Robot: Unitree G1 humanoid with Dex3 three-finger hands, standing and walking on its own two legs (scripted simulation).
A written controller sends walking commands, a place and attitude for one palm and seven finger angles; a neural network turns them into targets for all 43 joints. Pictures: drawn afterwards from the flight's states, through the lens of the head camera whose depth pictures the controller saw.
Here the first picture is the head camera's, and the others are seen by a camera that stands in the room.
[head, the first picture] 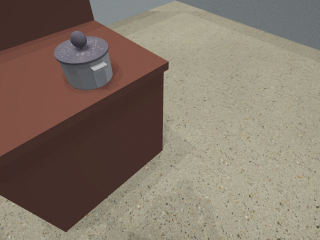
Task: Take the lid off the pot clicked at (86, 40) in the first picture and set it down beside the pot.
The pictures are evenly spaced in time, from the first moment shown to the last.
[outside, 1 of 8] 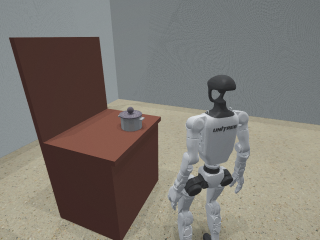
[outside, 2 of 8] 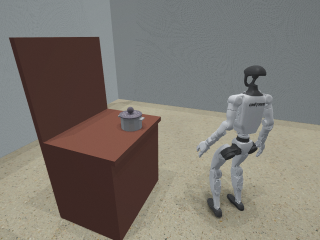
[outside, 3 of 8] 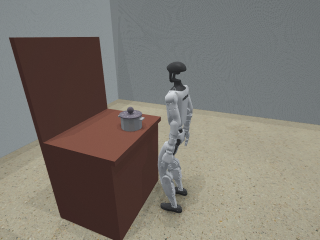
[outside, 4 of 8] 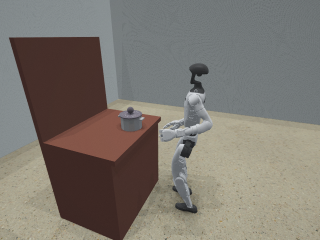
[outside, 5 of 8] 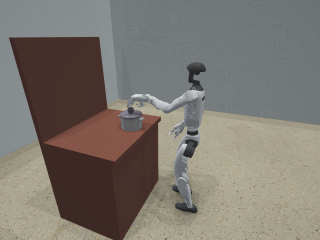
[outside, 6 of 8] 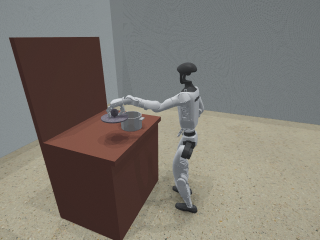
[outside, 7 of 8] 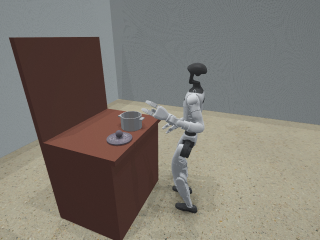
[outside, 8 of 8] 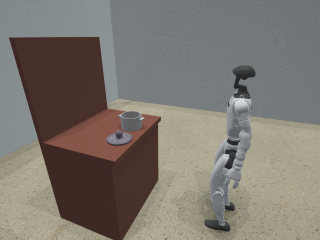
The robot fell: no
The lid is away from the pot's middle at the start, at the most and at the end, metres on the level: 0.00 0.26 0.23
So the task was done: yes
